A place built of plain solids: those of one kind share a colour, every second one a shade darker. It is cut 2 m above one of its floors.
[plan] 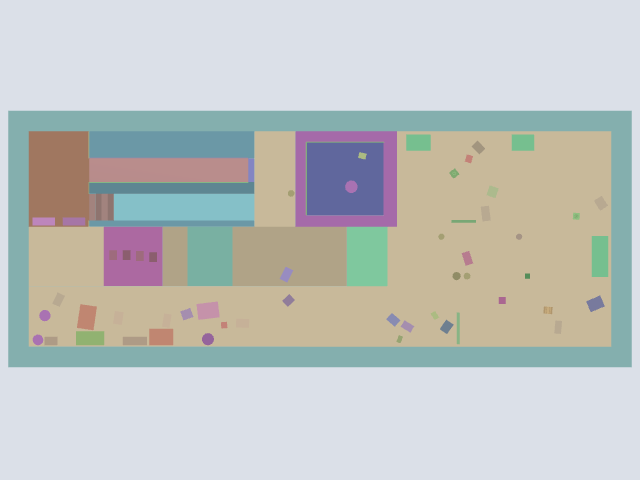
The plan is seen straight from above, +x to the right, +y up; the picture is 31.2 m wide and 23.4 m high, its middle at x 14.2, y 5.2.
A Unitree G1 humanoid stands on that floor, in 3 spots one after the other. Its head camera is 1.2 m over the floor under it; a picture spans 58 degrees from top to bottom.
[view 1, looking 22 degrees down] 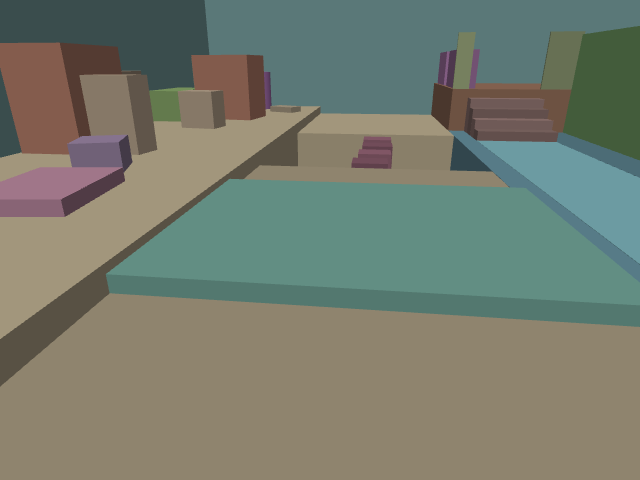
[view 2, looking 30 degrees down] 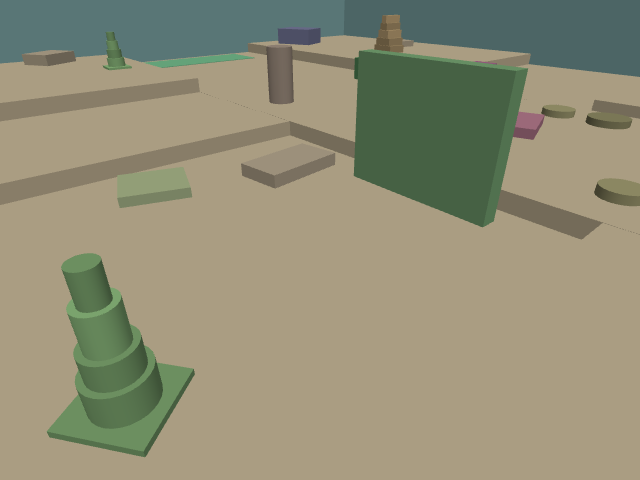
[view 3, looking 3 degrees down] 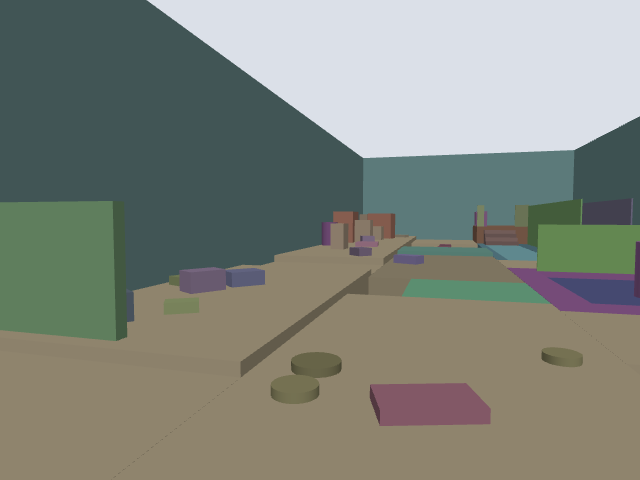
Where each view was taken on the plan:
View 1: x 11.94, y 4.40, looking -173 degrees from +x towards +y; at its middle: step_hump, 2.88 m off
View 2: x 19.43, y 8.62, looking -41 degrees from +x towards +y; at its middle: floor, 2.70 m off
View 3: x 24.10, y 4.40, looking -164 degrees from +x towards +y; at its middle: wall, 15.99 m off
